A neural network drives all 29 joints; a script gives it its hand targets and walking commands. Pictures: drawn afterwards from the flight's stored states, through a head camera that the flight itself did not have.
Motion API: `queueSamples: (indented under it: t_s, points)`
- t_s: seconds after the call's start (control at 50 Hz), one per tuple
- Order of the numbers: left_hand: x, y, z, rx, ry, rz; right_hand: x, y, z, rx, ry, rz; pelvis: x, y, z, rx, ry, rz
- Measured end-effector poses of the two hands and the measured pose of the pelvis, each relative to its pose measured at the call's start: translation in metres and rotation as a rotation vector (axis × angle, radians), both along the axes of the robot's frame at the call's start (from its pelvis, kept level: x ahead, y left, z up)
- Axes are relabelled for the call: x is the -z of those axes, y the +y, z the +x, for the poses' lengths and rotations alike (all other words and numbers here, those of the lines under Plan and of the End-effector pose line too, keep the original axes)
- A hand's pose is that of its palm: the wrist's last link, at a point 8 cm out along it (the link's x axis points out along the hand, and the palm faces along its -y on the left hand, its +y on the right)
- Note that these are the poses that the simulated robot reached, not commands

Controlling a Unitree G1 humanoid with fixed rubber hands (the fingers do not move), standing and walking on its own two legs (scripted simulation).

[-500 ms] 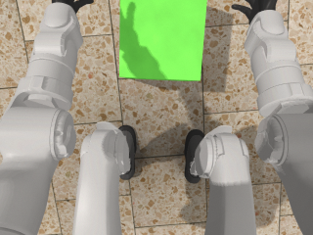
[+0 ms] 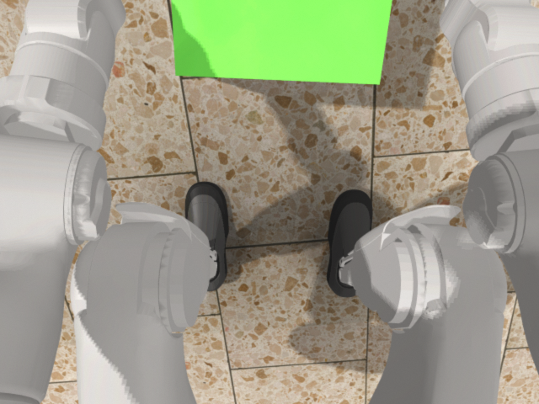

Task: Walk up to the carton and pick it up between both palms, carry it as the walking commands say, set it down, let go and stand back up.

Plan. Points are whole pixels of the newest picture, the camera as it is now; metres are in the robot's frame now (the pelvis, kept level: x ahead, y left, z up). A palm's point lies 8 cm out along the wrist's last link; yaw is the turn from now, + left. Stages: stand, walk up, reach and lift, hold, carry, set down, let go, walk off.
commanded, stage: reach and lift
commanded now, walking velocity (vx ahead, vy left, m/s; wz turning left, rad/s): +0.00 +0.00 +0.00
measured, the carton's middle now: out of the picture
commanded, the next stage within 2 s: none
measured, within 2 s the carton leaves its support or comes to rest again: leaves its support in 1.58 s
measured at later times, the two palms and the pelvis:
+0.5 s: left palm out of the picture +0.55 +0.19 -0.19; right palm out of the picture +0.56 -0.16 -0.19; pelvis +0.00 +0.00 +0.00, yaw +0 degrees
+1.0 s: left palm out of the picture +0.56 +0.17 -0.20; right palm out of the picture +0.56 -0.14 -0.20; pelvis +0.00 +0.00 +0.00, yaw +0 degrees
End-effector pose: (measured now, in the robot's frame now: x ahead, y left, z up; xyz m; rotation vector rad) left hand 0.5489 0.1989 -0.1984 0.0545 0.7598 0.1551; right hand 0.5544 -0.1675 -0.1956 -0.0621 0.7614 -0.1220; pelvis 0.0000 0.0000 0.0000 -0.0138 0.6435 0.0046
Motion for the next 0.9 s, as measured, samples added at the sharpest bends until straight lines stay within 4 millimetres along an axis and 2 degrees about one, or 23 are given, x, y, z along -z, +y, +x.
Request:
queueSamples:
  t_s: [0.12, 0.22, 0.42, 0.68, 0.9]
  points:
    - [0.009, -0.004, 0.003, 0.007, -0.001, 0.004, 0.012, -0.002, 0.000, -0.002, -0.008, 0.000, 0.008, 0.000, 0.000, 0.002, -0.043, 0.003]
    - [0.002, -0.005, 0.008, 0.001, -0.022, -0.004, 0.005, -0.002, 0.004, -0.011, -0.019, -0.004, 0.009, -0.001, 0.002, 0.006, -0.046, 0.005]
    - [-0.006, -0.003, 0.003, 0.009, -0.012, -0.006, -0.005, 0.006, 0.004, -0.023, -0.009, 0.002, 0.005, -0.002, 0.000, 0.001, -0.035, 0.004]
    - [0.000, -0.029, 0.006, 0.050, -0.016, -0.034, 0.001, 0.027, 0.004, -0.047, -0.013, 0.023, 0.004, 0.000, -0.003, 0.004, -0.051, 0.000]
    - [0.002, -0.030, 0.007, 0.053, -0.016, -0.029, 0.003, 0.027, 0.005, -0.047, -0.012, 0.022, 0.002, 0.000, -0.002, 0.004, -0.047, 0.001]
